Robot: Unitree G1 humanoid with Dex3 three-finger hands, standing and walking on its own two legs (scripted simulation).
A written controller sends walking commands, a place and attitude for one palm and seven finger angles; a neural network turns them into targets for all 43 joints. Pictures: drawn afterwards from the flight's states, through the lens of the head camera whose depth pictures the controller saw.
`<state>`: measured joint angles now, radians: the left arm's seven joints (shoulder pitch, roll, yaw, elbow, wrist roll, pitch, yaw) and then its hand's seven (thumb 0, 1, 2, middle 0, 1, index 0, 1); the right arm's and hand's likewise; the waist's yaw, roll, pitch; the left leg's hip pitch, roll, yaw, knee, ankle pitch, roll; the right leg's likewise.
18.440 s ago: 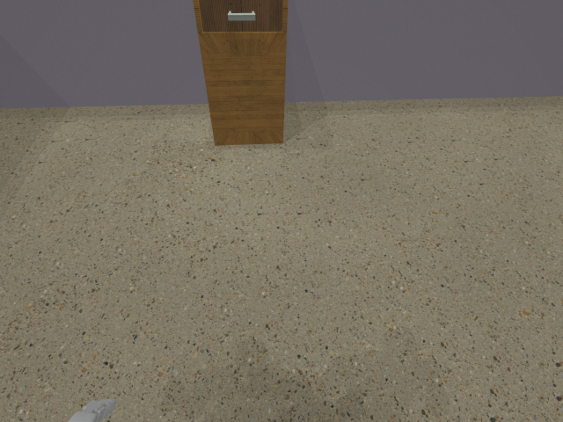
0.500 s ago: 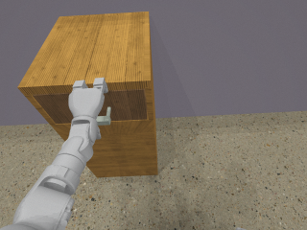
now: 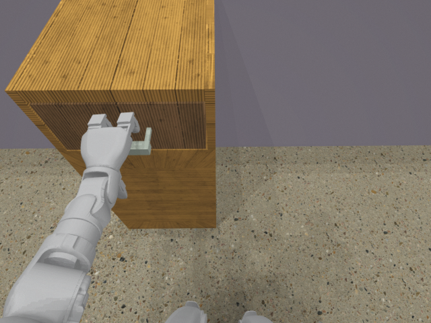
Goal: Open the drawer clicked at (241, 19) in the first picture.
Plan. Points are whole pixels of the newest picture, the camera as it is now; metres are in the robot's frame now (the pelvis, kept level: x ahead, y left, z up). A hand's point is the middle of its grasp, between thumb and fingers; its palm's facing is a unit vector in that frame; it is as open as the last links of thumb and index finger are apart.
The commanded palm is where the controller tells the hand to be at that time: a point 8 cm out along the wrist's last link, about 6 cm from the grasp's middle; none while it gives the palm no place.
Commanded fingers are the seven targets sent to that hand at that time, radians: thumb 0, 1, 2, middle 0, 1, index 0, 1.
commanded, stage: lower the fingers behind the handle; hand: left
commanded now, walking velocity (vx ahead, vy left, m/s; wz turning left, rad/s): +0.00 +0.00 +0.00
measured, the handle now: (124, 140) +0.49 +0.22 +0.00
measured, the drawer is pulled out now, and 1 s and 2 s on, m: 0.00 0.00 0.00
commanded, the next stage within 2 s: close the thumb around the handle in 1.02 s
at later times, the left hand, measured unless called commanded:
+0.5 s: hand (120, 168) +0.42 +0.22 -0.02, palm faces +0.00 -0.08 -1.00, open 13.9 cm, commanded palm +0.41 +0.22 +0.04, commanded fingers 0.00 -0.50 0.30 -0.30 -1.20 -0.30 -1.20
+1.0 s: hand (122, 166) +0.43 +0.22 -0.02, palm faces -0.05 -0.06 -1.00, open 13.8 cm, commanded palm +0.41 +0.21 +0.03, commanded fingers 0.00 -0.50 0.30 -0.30 -1.20 -0.30 -1.20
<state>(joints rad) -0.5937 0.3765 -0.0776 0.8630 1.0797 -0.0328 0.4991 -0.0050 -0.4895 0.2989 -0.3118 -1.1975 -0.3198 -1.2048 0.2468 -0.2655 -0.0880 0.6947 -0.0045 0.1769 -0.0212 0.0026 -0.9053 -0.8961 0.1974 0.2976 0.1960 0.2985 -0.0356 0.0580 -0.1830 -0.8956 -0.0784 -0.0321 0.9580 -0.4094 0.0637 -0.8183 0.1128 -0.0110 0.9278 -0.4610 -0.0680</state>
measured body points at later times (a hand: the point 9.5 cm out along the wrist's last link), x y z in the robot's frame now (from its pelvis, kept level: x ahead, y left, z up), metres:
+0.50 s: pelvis +0.01 +0.01 +0.00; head +0.10 +0.01 +0.44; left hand +0.42 +0.22 +0.03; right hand +0.07 -0.27 -0.13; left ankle +0.02 +0.08 -0.68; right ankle -0.02 -0.08 -0.68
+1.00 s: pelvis +0.01 +0.01 +0.00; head +0.09 +0.01 +0.44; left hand +0.43 +0.22 +0.03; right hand +0.05 -0.25 -0.13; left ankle +0.02 +0.08 -0.68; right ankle -0.02 -0.08 -0.68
